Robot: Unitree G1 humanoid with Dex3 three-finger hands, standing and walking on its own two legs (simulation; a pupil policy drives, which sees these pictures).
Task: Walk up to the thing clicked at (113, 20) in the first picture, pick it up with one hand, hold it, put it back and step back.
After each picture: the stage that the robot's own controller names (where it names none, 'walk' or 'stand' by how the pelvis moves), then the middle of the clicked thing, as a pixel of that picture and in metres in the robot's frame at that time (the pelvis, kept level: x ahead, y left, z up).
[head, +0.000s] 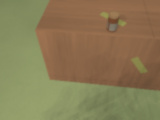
stand; (112, 22) +0.87 -0.17 -0.12
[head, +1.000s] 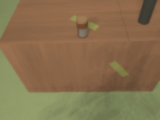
walk; (82, 27) +0.77 +0.06 -0.09
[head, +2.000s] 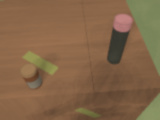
stand; (31, 76) +0.42 +0.26 -0.10
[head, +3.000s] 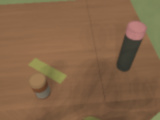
stand; (40, 86) +0.39 +0.19 -0.10
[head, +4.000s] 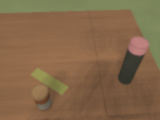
stand; (42, 98) +0.35 +0.19 -0.12
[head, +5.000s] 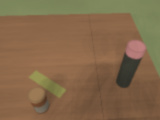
stand; (39, 100) +0.34 +0.21 -0.12
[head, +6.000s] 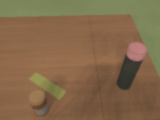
stand; (39, 103) +0.34 +0.20 -0.12
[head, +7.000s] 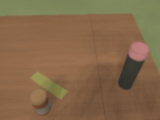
stand; (40, 102) +0.34 +0.20 -0.12
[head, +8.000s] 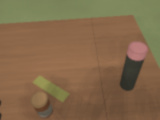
rise first; (42, 105) +0.33 +0.21 -0.12
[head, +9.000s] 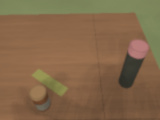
go down; (40, 98) +0.35 +0.22 -0.12
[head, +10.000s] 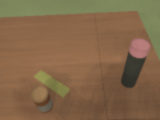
go down; (42, 100) +0.34 +0.22 -0.12
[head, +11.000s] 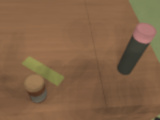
go down; (36, 89) +0.35 +0.18 -0.07
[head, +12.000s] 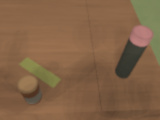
approach; (30, 90) +0.35 +0.20 -0.07
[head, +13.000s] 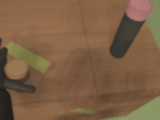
close; (19, 76) +0.37 +0.21 -0.02
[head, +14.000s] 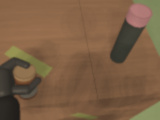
lift; (26, 82) +0.36 +0.19 -0.02
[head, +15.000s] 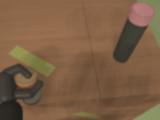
lift; (29, 87) +0.34 +0.18 -0.02
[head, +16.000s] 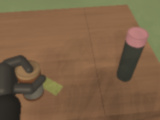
hold; (30, 81) +0.32 +0.18 +0.09
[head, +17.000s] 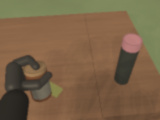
hold; (38, 81) +0.32 +0.16 +0.08
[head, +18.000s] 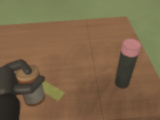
crouch; (31, 85) +0.31 +0.19 +0.08
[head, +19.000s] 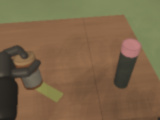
lower; (29, 70) +0.37 +0.19 +0.09
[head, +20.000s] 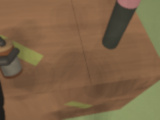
lower; (7, 59) +0.44 +0.22 +0.00
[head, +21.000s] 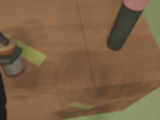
lower; (10, 57) +0.43 +0.22 +0.00
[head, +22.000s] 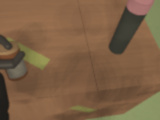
lower; (13, 61) +0.42 +0.22 +0.00
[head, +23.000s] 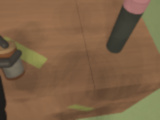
lower; (9, 60) +0.43 +0.22 +0.00
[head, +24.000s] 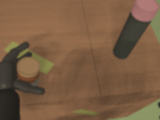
withdraw; (28, 75) +0.37 +0.17 -0.01
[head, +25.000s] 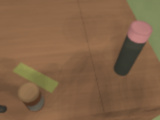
sink last; (32, 97) +0.32 +0.19 -0.06
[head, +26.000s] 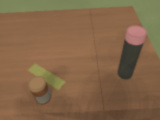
stand; (40, 90) +0.37 +0.21 -0.06
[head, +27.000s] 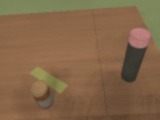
stand; (42, 95) +0.35 +0.20 -0.06
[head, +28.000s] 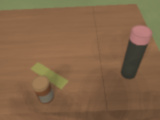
stand; (43, 90) +0.37 +0.20 -0.07
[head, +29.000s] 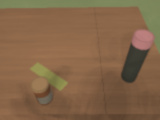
sink last; (42, 91) +0.36 +0.20 -0.07
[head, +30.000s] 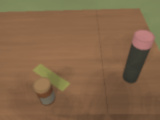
rise; (45, 91) +0.36 +0.20 -0.07
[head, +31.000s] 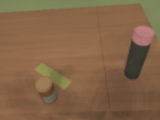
stand; (47, 90) +0.37 +0.20 -0.07
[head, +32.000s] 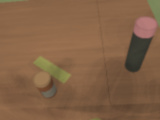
stand; (45, 85) +0.37 +0.20 -0.07
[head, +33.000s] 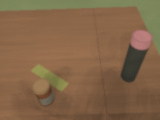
rise; (44, 92) +0.36 +0.20 -0.08
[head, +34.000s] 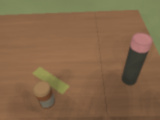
stand; (44, 95) +0.36 +0.20 -0.08
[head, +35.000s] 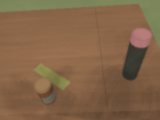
stand; (45, 91) +0.37 +0.20 -0.09
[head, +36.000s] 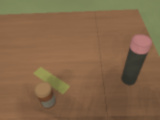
stand; (45, 95) +0.36 +0.20 -0.10
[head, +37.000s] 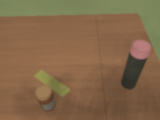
stand; (46, 98) +0.35 +0.20 -0.11
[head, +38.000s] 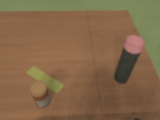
stand; (40, 94) +0.36 +0.20 -0.11
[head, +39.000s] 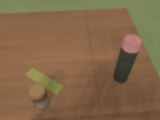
stand; (39, 96) +0.36 +0.20 -0.11
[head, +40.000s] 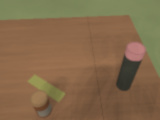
walk; (41, 104) +0.33 +0.20 -0.11
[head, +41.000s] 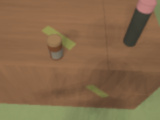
walk; (55, 47) +0.55 +0.12 -0.10
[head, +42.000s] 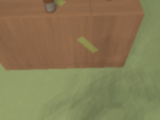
walk; (48, 1) +0.90 +0.23 -0.09
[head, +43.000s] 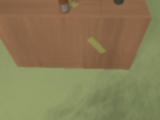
stand; (63, 3) +0.98 +0.15 -0.10
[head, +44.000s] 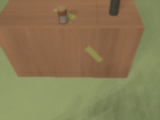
stand; (62, 15) +1.00 +0.16 -0.12
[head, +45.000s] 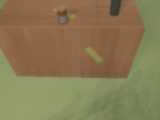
stand; (62, 14) +0.98 +0.16 -0.12
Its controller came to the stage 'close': yes
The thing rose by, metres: 0.20
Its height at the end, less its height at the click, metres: +0.00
